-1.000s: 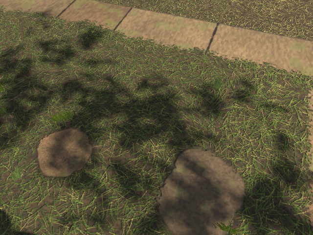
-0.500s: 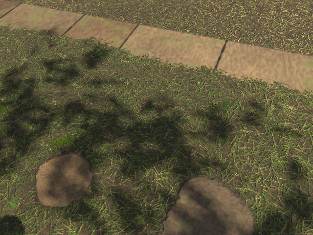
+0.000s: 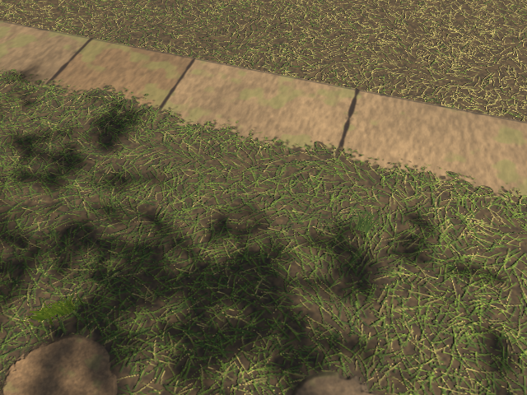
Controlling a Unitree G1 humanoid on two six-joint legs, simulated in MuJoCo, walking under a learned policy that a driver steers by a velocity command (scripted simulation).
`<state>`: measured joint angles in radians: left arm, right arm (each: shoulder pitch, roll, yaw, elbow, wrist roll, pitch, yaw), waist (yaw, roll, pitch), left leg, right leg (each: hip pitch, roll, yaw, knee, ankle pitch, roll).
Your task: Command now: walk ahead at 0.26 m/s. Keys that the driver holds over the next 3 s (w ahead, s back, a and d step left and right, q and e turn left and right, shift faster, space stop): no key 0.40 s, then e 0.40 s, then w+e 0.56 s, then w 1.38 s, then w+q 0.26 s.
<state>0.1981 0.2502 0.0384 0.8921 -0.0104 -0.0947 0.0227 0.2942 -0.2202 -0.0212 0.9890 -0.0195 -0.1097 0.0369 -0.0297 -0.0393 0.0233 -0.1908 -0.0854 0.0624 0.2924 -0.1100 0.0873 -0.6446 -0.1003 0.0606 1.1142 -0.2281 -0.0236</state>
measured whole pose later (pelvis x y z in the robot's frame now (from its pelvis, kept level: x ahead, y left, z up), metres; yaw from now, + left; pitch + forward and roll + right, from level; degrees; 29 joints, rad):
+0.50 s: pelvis +0.13 -0.04 -0.01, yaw +0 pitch +1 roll +0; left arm 0.16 0.19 0.03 0.93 -0.01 -0.02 0.02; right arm 0.23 -0.21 -0.01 1.05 -0.01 0.00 -0.04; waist -0.01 0.00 0.01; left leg -0.24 0.03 0.01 0.57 -0.34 -0.01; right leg -0.38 0.03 -0.02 0.51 -0.16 -0.04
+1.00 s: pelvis +0.17 -0.09 -0.01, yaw -15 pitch +2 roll +0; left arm 0.21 0.24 0.08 0.78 -0.01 -0.04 -0.02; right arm 0.15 -0.29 -0.08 0.89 0.02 -0.07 -0.02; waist -0.01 0.04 0.01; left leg -0.47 0.07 -0.01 1.17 -0.43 0.01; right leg -0.33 0.07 -0.02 0.55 -0.27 -0.08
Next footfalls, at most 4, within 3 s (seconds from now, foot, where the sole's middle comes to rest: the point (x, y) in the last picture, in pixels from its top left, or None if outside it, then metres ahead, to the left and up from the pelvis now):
0.20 right None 0.24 -0.14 -0.78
0.88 right None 0.20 -0.18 -0.78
1.38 left None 0.47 -0.05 -0.78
1.86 right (428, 363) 0.57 -0.42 -0.78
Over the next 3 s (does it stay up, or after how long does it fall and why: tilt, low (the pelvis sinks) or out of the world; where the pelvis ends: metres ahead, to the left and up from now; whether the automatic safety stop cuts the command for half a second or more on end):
stays up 1.01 -0.59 -0.02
